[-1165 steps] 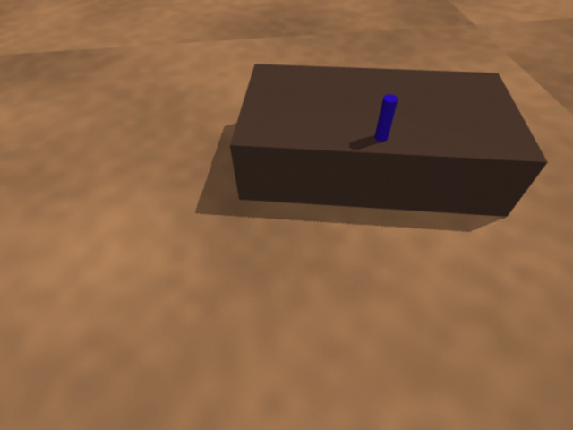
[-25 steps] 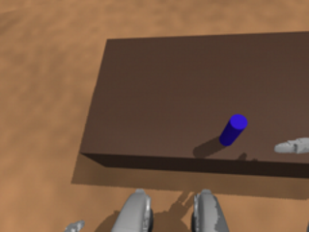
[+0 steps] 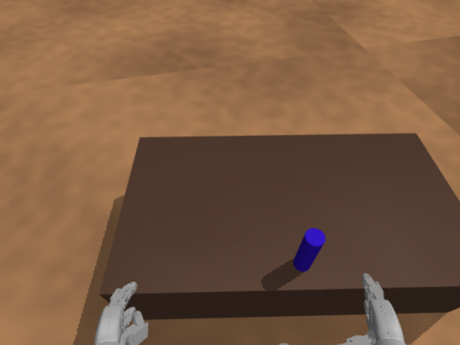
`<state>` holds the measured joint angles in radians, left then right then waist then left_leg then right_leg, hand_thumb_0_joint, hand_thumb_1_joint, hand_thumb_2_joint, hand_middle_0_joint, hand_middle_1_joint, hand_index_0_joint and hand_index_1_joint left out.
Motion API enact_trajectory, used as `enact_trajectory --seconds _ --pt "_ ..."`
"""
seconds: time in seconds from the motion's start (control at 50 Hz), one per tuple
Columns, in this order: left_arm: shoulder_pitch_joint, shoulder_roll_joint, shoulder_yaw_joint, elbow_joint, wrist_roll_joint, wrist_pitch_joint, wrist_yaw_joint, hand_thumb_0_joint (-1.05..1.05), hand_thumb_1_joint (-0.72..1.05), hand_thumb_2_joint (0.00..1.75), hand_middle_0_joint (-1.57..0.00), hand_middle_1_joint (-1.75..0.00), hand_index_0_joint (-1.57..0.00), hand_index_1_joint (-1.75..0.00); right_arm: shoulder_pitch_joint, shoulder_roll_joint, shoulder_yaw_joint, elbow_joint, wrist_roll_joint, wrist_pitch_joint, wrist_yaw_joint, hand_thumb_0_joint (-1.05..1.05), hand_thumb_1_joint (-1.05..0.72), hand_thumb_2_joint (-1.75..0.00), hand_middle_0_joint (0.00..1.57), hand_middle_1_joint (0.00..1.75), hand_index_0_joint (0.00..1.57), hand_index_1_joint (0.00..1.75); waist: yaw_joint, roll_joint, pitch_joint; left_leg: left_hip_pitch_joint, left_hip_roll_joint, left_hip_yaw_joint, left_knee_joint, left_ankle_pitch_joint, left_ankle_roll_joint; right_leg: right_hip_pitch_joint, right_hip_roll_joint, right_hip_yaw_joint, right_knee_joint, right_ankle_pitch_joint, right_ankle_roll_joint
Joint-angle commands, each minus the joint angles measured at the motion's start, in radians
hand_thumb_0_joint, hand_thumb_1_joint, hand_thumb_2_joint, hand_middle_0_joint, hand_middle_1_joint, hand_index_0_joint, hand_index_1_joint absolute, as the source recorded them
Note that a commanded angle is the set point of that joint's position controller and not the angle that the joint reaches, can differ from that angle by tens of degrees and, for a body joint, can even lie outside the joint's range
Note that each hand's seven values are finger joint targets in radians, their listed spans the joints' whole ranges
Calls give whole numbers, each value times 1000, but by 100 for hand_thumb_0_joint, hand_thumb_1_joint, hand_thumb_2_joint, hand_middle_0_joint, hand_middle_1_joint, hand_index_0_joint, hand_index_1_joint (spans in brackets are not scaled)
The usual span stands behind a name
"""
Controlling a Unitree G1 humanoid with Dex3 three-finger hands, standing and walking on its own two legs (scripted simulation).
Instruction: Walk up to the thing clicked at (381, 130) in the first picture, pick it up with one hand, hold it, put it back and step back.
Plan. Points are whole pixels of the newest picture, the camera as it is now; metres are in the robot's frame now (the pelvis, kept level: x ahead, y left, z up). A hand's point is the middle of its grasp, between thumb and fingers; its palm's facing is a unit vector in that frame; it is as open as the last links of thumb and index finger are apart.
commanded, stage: home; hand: right
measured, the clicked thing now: (307, 251) +0.42 -0.21 -0.31
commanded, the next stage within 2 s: stand in 1.98 s
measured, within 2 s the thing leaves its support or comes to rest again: neither
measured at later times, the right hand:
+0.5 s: hand (340, 340) +0.16 -0.17 -0.08, palm faces +0.01 +0.95 -0.32, open 17.5 cm
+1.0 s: hand out of the picture +0.06 -0.26 -0.11, palm faces -0.03 +0.93 -0.37, open 17.4 cm
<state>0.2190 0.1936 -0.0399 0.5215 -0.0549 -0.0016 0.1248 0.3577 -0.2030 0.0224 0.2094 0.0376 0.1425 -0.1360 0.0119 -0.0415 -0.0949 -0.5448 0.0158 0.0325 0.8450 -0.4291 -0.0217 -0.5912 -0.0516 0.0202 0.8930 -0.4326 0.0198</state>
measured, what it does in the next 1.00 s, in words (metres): stands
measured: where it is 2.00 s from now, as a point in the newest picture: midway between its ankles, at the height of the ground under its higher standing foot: outside the picture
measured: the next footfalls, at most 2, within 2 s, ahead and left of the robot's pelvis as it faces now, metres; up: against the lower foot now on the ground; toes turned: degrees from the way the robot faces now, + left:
none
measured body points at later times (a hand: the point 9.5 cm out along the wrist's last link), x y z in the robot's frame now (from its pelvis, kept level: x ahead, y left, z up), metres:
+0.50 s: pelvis +0.00 +0.02 +0.00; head +0.02 +0.02 +0.45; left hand +0.15 +0.26 -0.09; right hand +0.15 -0.22 -0.06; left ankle +0.00 +0.14 -0.70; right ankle +0.01 -0.13 -0.70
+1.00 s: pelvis -0.01 -0.02 +0.04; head -0.03 -0.01 +0.49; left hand +0.06 +0.27 -0.09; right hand +0.06 -0.31 -0.08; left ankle +0.00 +0.14 -0.70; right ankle +0.01 -0.13 -0.70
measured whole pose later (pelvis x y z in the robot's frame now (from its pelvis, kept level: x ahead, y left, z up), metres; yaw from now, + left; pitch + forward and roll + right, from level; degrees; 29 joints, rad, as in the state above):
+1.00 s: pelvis -0.01 -0.02 +0.04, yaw +1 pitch -4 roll -1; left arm 0.20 0.31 0.01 0.98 0.03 0.02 0.01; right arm 0.23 -0.33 0.00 0.96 -0.03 0.01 -0.02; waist 0.00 -0.01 0.03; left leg -0.18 0.07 -0.01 0.49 -0.25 -0.05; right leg -0.18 0.00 -0.04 0.47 -0.23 -0.01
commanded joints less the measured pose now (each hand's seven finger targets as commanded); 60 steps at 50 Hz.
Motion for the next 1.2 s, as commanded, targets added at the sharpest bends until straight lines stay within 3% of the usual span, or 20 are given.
enact_trajectory --seconds 0.0,0.1,0.14,0.26,0.32,0.34,0.4,0.42,0.46,0.48,0.58,0.64,0.76,0.84,0.92,0.96,1.04,1.06,1.08,1.18 --pt "-43 124 57 -154 13 -67 36 0 89 90 -20 -30 -20 -30 -33 -133 -83 -287 -8 -30 -21 0 56 -5 5 5 5 5 27 48 -93 38 -24 22 -150 179 14 97 40 -39 -128 164 -37" --pt "-32 116 51 -159 24 -88 53 0 89 90 -20 -30 -20 -30 -26 -127 -100 -316 -17 -17 -18 0 58 -4 5 5 5 5 25 15 -107 53 -9 1 -143 215 11 113 50 -46 -108 185 -36" --pt "-33 116 53 -165 28 -98 56 0 89 90 -20 -30 -20 -30 -23 -97 -71 -315 -18 -12 -15 0 57 -4 5 5 5 5 29 18 -96 47 -8 1 -146 198 12 111 50 -43 -111 167 -34" --pt "-28 111 53 -163 35 -121 53 0 90 90 -20 -30 -20 -30 58 -75 -46 -307 -24 11 -15 0 55 -5 5 5 5 5 12 57 -105 71 0 4 -153 257 1 101 60 -50 -96 204 -37" --pt "-22 117 57 -159 35 -124 46 0 90 90 -20 -30 -20 -30 83 -71 -55 -276 -26 19 -18 0 56 -5 5 5 5 5 10 72 -89 60 -9 16 -144 252 5 92 54 -44 -98 213 -37" --pt "-30 128 66 -164 33 -124 46 0 90 90 -20 -30 -20 -30 79 -106 -82 -300 -28 17 -20 0 55 -5 5 5 5 5 -2 67 -112 73 -7 15 -140 276 3 97 56 -45 -96 230 -36" --pt "-19 131 69 -159 35 -123 48 0 90 90 -20 -30 -20 -30 60 -110 -87 -299 -28 18 -20 0 56 -5 5 5 5 5 1 59 -96 59 -9 11 -143 241 7 87 54 -47 -98 207 -35" --pt "-81 204 91 26 171 -67 -8 0 90 90 -20 -30 -20 -30 -84 -264 -108 52 -129 -72 34 0 53 -6 5 5 5 5 -25 61 -11 178 40 -87 -206 280 24 152 8 3 -145 283 -24" --pt "-55 243 118 45 167 -39 -48 0 90 90 -20 -30 -20 -30 -46 -283 -131 141 -134 -133 69 0 52 -7 5 6 5 6 -21 57 -34 263 80 -117 -207 371 54 130 9 8 -174 291 -33" --pt "-43 225 109 44 158 -33 -57 0 90 90 -20 -30 -20 -30 -57 -289 -126 158 -127 -153 84 0 51 -7 5 6 5 6 -2 90 -50 223 95 -134 -244 328 59 175 -1 6 -176 256 -32" --pt "-54 237 100 140 111 -21 -101 0 90 90 -20 -30 -20 -30 -128 -249 -95 309 -79 -172 105 0 57 -4 5 5 5 5 -3 39 -31 229 89 -107 -304 214 44 286 5 24 -293 228 -26" --pt "-63 222 92 192 110 -15 -103 0 90 90 -20 -30 -20 -30 -152 -258 -87 397 -80 -171 102 0 56 -4 5 5 5 5 -5 22 18 243 83 -90 -323 234 39 315 -2 31 -349 262 -25" --pt "-67 276 104 275 100 -9 -98 0 90 90 -20 -30 -20 -30 -144 -283 -84 536 -73 -171 93 0 55 -5 5 5 5 5 -17 24 71 297 80 -78 -371 291 28 368 -21 53 -446 310 -34" --pt "-63 292 102 333 94 -6 -97 0 90 90 -20 -30 -20 -30 -156 -297 -78 613 -70 -170 93 0 54 -6 5 5 5 5 -14 23 89 331 81 -74 -401 284 22 384 -29 64 -514 290 -35" --pt "-68 315 104 383 92 -1 -100 0 90 90 -20 -30 -20 -30 -157 -311 -71 679 -68 -164 93 0 54 -6 5 5 5 5 -11 37 125 316 83 -82 -448 211 18 406 -27 67 -559 205 -30" --pt "-68 313 102 405 90 0 -101 0 90 90 -20 -30 -20 -30 -164 -312 -67 700 -67 -165 93 0 55 -5 5 5 5 5 -9 26 102 327 91 -87 -462 235 21 448 -32 67 -563 238 -32" --pt "-68 319 96 445 89 -4 -105 0 90 90 -20 -30 -20 -30 -171 -314 -60 739 -62 -165 95 0 53 -6 5 5 5 5 -7 19 119 377 88 -82 -462 247 17 412 -39 82 -612 193 -28" --pt "-93 321 97 447 88 -3 -106 0 90 90 -20 -30 -20 -30 -161 -316 -56 749 -63 -165 95 0 54 -5 5 5 5 5 -20 27 122 353 92 -84 -478 239 18 433 -37 76 -606 218 -27" --pt "-96 322 98 451 86 -4 -104 0 90 90 -20 -30 -20 -30 -167 -320 -56 755 -64 -166 94 0 54 -5 5 5 5 5 -13 36 107 349 96 -86 -480 256 19 461 -38 71 -595 247 -27" --pt "-99 333 97 488 86 4 -109 0 90 90 -20 -30 -20 -30 -170 -326 -52 791 -63 -158 95 0 54 -5 5 5 5 5 -12 21 157 339 87 -88 -505 155 15 400 -35 78 -635 118 -24"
